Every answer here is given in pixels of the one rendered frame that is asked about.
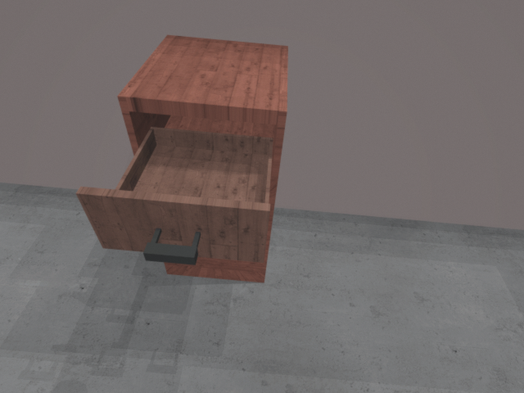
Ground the cabinet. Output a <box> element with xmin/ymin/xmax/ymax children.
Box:
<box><xmin>117</xmin><ymin>35</ymin><xmax>288</xmax><ymax>282</ymax></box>

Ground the handle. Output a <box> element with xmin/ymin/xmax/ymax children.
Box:
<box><xmin>143</xmin><ymin>228</ymin><xmax>201</xmax><ymax>265</ymax></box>

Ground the drawer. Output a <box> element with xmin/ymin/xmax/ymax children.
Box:
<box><xmin>76</xmin><ymin>127</ymin><xmax>273</xmax><ymax>263</ymax></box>

